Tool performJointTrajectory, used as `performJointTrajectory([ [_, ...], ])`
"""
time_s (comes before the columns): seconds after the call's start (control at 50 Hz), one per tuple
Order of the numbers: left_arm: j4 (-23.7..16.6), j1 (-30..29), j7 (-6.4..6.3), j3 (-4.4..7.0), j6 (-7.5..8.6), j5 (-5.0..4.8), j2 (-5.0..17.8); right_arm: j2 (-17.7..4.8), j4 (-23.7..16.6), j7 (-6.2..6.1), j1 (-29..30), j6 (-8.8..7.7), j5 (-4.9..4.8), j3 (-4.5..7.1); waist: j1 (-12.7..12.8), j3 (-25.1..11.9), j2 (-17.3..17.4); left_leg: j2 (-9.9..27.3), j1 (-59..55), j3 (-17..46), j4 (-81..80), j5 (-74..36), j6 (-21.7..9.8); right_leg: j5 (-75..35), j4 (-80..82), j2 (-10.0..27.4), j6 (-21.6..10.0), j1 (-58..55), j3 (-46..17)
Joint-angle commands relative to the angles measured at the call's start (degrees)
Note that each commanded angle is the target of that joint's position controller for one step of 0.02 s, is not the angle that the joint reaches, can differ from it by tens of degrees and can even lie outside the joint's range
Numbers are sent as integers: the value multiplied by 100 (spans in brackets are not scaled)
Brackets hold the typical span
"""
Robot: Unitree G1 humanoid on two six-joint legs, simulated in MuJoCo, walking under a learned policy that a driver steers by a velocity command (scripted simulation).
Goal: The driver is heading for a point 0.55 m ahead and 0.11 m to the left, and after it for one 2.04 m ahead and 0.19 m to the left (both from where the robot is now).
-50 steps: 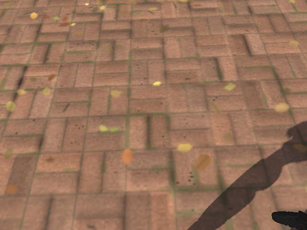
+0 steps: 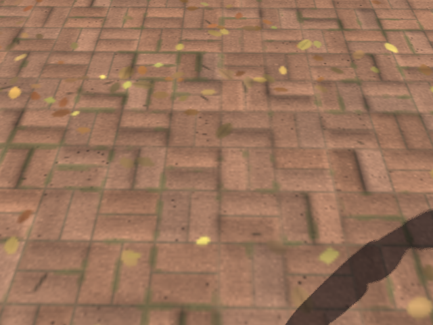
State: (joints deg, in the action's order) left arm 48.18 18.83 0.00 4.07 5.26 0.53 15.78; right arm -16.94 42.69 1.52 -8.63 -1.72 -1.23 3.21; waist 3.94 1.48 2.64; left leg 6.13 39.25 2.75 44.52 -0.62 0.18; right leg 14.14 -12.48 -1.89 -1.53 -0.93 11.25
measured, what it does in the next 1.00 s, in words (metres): walks ahead: left foot, then right foot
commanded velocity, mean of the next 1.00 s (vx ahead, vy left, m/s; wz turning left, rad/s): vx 0.37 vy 0.00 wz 0.24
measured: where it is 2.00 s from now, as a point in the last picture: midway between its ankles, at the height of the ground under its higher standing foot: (214, 324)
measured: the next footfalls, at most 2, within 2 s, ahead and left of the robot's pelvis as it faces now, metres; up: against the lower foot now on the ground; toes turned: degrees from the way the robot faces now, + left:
left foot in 0.16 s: +0.26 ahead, +0.14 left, +0.00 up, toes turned +9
right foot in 0.64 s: +0.58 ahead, +0.01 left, +0.00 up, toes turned +22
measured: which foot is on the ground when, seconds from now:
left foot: up 0.00-0.14, down 0.16-0.66, up 0.68-1.00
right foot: down 0.00-0.18, up 0.20-0.62, down 0.64-1.00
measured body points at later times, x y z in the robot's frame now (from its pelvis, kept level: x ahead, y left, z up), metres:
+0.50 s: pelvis +0.28 +0.06 +0.00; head +0.31 +0.09 +0.45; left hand +0.41 +0.37 -0.09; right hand +0.42 -0.20 -0.10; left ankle +0.22 +0.13 -0.74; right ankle +0.50 -0.07 -0.69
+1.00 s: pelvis +0.46 +0.07 +0.00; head +0.51 +0.08 +0.44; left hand +0.50 +0.38 -0.11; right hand +0.70 -0.15 -0.10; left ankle +0.48 +0.23 -0.72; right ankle +0.54 -0.01 -0.74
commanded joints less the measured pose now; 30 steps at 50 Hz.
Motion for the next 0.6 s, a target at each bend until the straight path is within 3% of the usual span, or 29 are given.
performJointTrajectory([
  [0.02, -283, -186, -51, 231, 18, -78, 973, -147, -595, 113, 626, -62, 1, -20, 17, 401, -414, 17, -1, -196, -554, -164, -141, -1901, 481, 1739, -771, 121, -352],
  [0.06, -192, -82, -56, 265, -73, -139, 1051, -206, -763, 172, 820, -51, 1, -2, 24, 430, -456, -62, 64, -352, -757, 234, -284, -2318, 216, 1852, -683, -304, -238],
  [0.1, -182, -142, -82, 305, -159, -176, 1200, -342, -859, 210, 711, -27, 12, 71, -156, 212, -622, -354, -396, -665, -827, 808, -489, -3930, -394, 1872, -551, -538, -64],
  [0.12, -197, -185, -106, 327, -206, -195, 1287, -471, -832, 208, 407, -4, 14, 147, -362, -43, -736, -581, -890, -846, -797, 1113, -613, -4897, -964, 1842, -481, -574, 18],
  [0.14, -219, -268, -127, 329, -259, -211, 1319, -681, -679, 183, -293, 12, -2, 282, -781, -428, -713, -849, -1822, -971, -985, 1115, -781, -5393, -1952, 1707, -362, -374, 152],
  [0.16, -257, -257, -155, 273, -259, -187, 1213, -1042, -422, 94, -1268, 48, -17, 486, -1261, -929, -507, -956, -3410, -731, -1267, 832, -1012, -4764, -3342, 1470, -139, 490, 243],
  [0.18, -519, 197, -108, 56, -166, 58, 541, -1748, -347, -26, -1615, 78, -46, 651, -954, -1435, 930, 499, -5541, 1800, -1363, 937, -1819, -603, -5518, 753, 237, 2927, 179],
  [0.2, -664, 77, -27, -57, 66, 1, 432, -1695, -579, 9, -1556, -13, -33, 569, -883, -2380, 966, 1364, -6363, 4564, -2492, 2017, -2619, 2102, -6691, -102, 341, 4180, -1201],
  [0.22, -812, -671, 45, 72, 212, -250, 922, -1243, -551, 49, -1479, -90, 21, 433, -1161, -1838, 335, 1236, -6044, 3975, -2813, 2039, -2224, 1678, -6808, 246, 202, 4775, -1684],
  [0.24, -918, -906, 51, 44, 290, -302, 871, -1067, -535, 44, -1235, -145, 28, 383, -998, -1142, 172, 1017, -5260, 3187, -2812, 1713, -2000, 1172, -6417, 479, 86, 4848, -1610],
  [0.26, -845, -875, 3, 46, 305, -173, 826, -886, -586, 31, -834, -161, 19, 326, -708, -704, -198, 760, -4383, 2546, -2821, 1110, -1804, 796, -5892, 710, 99, 4525, -1595],
  [0.28, -790, -780, -26, 94, 260, -58, 890, -704, -677, 4, -536, -168, 65, 265, -489, -516, -115, 560, -3723, 2100, -2911, 529, -1706, 535, -5475, 862, 141, 4075, -1614],
  [0.3, -772, -686, -17, 111, 185, -22, 886, -655, -764, -19, -394, -166, 115, 242, -349, -457, 0, 432, -3315, 1928, -3040, 240, -1692, 378, -5307, 902, 197, 3747, -1620],
  [0.36, -818, -735, -31, 67, 34, 47, 663, -800, -735, -108, -472, -203, 82, 288, -279, -360, -27, 243, -2716, 1449, -3191, -495, -1738, -55, -4602, 804, 468, 3547, -1455],
  [0.46, -1102, -1837, 26, -64, 59, -7, 405, -931, -571, -239, -876, -140, 14, 334, -691, -126, 176, -132, -2405, 1116, -3107, 292, -1337, -1744, -2436, 412, 607, 3179, -1407],
  [0.5, -1194, -2119, 79, -57, 100, -72, 471, -970, -482, -250, -1073, -115, -10, 351, -804, -92, 224, -34, -2478, 1340, -3013, 583, -1280, -1954, -2045, 293, 582, 2983, -1452],
  [0.54, -1200, -2134, 143, -26, 151, -93, 593, -868, -395, -260, -1202, -100, -19, 323, -814, -120, 275, 145, -2868, 1556, -2747, 760, -1230, -1917, -1751, 319, 474, 2949, -1554],
  [0.6, -1087, -1768, 200, 36, 231, 27, 718, -756, -289, -297, -1183, -40, 71, 293, -646, -177, 483, 279, -3492, 1588, -2017, -610, -986, -1611, -1458, 264, 135, 2695, -1386],
])
Keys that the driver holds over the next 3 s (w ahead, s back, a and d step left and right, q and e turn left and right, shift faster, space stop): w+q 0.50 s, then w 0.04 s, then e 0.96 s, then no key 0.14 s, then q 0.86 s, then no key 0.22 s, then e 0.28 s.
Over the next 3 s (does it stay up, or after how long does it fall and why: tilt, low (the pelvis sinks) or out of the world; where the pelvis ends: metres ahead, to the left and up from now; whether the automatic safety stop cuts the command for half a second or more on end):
stays up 0.47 0.07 0.00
